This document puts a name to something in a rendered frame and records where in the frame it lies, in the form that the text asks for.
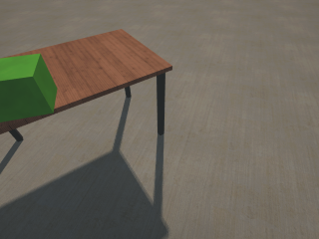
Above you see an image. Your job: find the table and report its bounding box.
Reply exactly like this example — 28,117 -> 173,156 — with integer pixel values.
0,29 -> 172,142

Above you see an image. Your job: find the carton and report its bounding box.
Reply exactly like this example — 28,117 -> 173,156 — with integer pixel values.
0,54 -> 58,122

